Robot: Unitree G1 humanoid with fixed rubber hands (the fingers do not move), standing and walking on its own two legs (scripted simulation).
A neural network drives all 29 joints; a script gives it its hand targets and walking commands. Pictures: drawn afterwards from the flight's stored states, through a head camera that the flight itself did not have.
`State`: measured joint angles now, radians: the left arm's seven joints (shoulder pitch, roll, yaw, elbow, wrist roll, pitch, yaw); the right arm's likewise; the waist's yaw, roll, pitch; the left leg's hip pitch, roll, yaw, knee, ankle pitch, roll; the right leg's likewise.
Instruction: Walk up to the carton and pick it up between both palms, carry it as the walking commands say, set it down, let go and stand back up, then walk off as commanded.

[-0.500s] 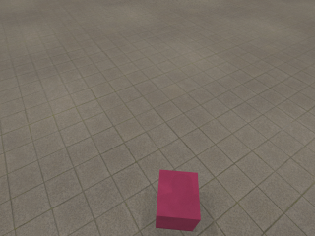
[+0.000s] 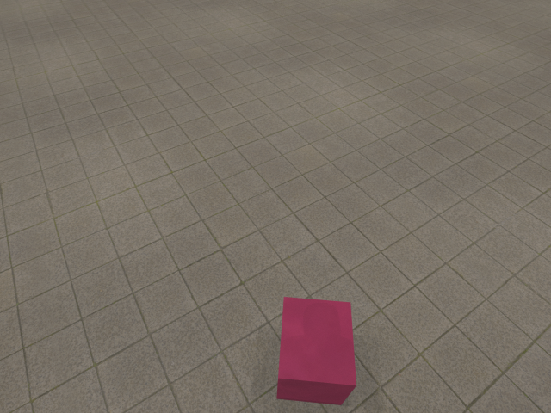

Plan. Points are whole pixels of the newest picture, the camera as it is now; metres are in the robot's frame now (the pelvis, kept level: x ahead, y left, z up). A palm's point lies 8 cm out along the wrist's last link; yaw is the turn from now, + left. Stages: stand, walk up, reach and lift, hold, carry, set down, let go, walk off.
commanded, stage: stand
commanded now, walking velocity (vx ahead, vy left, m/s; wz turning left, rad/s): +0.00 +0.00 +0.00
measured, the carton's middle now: (312, 351) +0.41 -0.10 -0.65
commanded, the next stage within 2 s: reach and lift in 0.18 s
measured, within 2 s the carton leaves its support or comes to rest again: neither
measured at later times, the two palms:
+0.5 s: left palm (160, 398) +0.18 +0.21 -0.14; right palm (435, 410) +0.16 -0.23 -0.13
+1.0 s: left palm (198, 397) +0.18 +0.16 -0.18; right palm (443, 406) +0.17 -0.26 -0.17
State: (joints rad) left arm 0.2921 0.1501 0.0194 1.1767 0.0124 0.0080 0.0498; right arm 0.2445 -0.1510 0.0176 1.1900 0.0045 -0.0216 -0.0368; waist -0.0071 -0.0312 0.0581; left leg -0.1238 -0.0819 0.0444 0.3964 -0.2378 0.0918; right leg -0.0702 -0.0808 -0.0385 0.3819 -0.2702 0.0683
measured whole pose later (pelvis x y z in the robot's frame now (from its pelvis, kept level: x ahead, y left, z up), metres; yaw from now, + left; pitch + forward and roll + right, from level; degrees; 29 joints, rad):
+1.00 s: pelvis -0.13 -0.04 -0.09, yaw +0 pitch +15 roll -1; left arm -0.40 0.22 0.08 0.55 -0.01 0.57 0.00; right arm -0.40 -0.19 -0.09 0.53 0.04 0.55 0.01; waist -0.04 0.01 0.09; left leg -1.01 0.00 0.01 1.04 -0.35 0.02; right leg -0.96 0.02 0.00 1.04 -0.37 0.01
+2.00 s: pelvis -0.05 -0.05 -0.13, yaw -3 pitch +58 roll +0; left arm -0.91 0.18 0.37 0.77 0.11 0.07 0.03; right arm -0.94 -0.22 -0.33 0.77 0.01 0.07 0.03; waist -0.04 -0.02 -0.26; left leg -1.74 0.00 -0.01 1.08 -0.34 -0.01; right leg -1.74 0.06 0.06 1.12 -0.33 0.02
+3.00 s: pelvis -0.16 -0.05 -0.38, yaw -7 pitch +36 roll +0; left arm -1.39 0.33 0.22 1.13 -0.10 0.14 0.08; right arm -1.38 -0.39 -0.10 0.99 0.27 0.16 -0.06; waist -0.04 -0.05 0.29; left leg -2.19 -0.05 -0.08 2.06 -0.50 -0.08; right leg -2.19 0.14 0.01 2.07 -0.51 0.04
